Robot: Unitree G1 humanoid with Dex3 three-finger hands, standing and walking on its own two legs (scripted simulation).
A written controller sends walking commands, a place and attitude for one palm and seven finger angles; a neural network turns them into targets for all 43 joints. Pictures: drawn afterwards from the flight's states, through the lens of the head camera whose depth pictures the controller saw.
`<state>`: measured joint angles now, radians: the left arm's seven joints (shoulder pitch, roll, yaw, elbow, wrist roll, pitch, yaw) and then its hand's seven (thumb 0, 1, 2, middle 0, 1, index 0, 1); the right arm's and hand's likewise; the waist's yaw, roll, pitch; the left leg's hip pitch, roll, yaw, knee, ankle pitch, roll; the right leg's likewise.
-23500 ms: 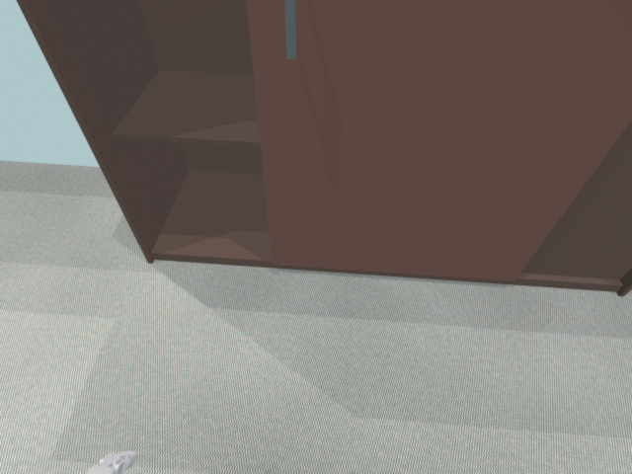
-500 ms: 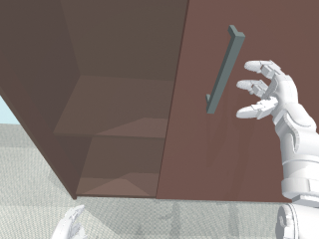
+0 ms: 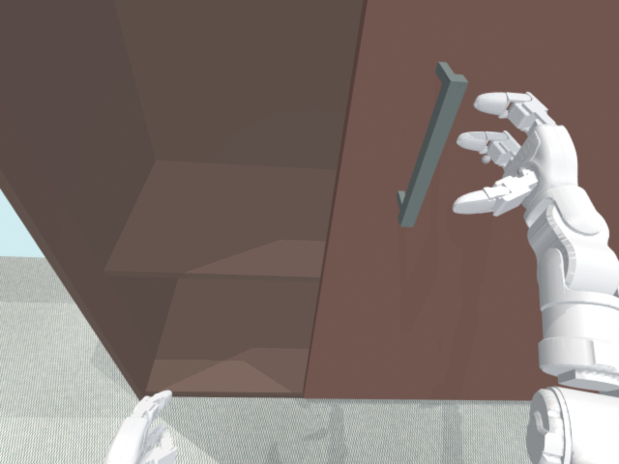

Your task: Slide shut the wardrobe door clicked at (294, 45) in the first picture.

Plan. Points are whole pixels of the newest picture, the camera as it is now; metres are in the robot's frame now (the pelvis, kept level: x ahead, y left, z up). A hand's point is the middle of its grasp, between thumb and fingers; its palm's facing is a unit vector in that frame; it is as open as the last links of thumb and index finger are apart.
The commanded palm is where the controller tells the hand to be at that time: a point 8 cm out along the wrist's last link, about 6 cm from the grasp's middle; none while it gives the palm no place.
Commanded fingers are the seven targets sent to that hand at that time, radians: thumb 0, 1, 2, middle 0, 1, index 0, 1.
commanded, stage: move the hooked fingers beside the handle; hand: right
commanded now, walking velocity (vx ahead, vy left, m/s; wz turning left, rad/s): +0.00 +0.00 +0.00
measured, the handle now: (423, 152) +0.46 -0.10 +0.21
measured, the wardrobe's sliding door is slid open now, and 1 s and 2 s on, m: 0.49 0.49 0.48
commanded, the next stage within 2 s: feel for the door with the fingertips in 1.04 s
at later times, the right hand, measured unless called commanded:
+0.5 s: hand (485, 165) +0.42 -0.17 +0.23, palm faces -0.06 +1.00 -0.02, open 14.0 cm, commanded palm +0.39 -0.23 +0.22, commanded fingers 0.00 0.50 -0.30 0.30 1.20 0.30 1.20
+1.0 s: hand (478, 175) +0.42 -0.17 +0.21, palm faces -0.05 +1.00 -0.03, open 13.8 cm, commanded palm +0.39 -0.22 +0.22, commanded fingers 0.00 0.50 -0.30 0.30 1.20 0.30 1.20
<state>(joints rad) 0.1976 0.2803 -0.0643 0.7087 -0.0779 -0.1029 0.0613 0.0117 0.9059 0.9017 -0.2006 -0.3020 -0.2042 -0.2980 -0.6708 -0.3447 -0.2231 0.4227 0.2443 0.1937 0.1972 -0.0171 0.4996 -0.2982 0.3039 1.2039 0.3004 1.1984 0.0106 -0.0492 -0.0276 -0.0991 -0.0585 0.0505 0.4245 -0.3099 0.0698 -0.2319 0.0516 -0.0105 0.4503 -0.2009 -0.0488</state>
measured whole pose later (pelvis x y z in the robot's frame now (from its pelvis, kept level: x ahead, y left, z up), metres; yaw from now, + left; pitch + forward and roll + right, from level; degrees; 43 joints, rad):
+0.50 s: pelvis +0.00 +0.00 +0.00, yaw +1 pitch +0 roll +0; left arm 0.25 0.29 -0.05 0.69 -0.09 -0.11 0.06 0.01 0.91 0.90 -0.20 -0.30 -0.20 -0.30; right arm -0.70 -0.40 -0.26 0.56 0.24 0.20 0.24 -0.02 0.50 -0.30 0.34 1.23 0.30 1.20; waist 0.03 -0.06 -0.04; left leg -0.13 -0.07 0.04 0.43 -0.31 0.07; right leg -0.26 0.04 -0.02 0.46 -0.21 -0.05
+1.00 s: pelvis +0.00 -0.01 +0.00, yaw +0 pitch +0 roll +0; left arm 0.22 0.28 -0.06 0.70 -0.08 -0.12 0.06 0.01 0.91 0.90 -0.20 -0.30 -0.20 -0.30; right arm -0.69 -0.35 -0.21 0.54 0.22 0.21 0.19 -0.02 0.50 -0.30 0.34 1.23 0.33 1.22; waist 0.02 -0.06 -0.02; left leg -0.11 -0.05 0.04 0.42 -0.31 0.06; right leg -0.24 0.06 -0.02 0.45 -0.21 -0.06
